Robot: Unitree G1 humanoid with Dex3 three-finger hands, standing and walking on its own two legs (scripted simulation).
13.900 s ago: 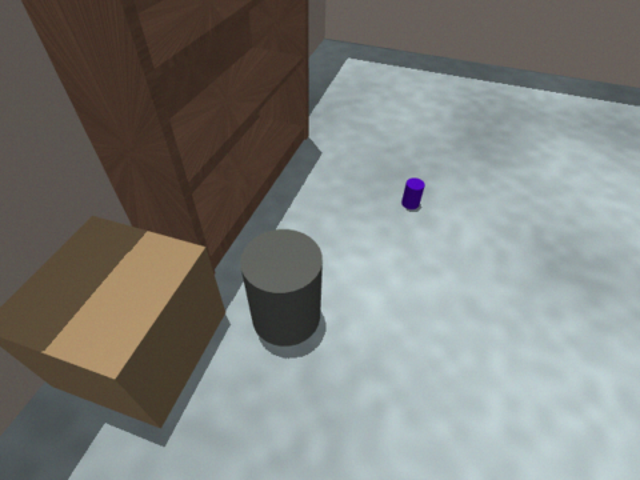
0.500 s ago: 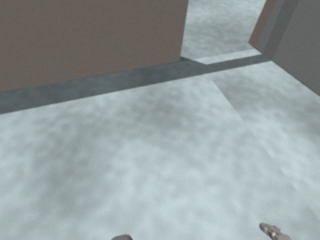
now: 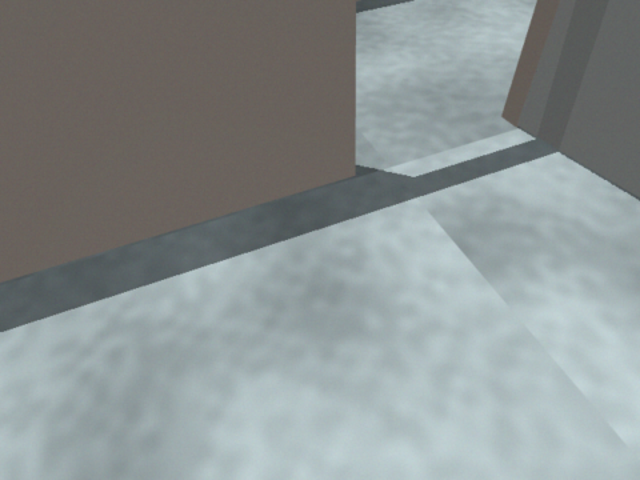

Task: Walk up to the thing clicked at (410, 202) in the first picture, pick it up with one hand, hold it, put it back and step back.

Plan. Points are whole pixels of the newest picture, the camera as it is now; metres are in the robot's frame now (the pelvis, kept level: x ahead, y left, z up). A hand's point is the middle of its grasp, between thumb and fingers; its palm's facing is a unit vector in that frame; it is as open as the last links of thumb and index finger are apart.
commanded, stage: walk up
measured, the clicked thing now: out of the picture -0.49 +0.66 -0.71
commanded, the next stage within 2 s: none
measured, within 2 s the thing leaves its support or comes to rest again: neither
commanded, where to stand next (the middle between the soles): +0.83 +0.05 m, yaw -1 degrees
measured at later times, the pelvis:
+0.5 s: pelvis +0.23 +0.06 +0.01, yaw +0 degrees
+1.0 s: pelvis +0.43 +0.00 +0.00, yaw -2 degrees
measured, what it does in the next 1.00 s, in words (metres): walks ahead: left foot, then right foot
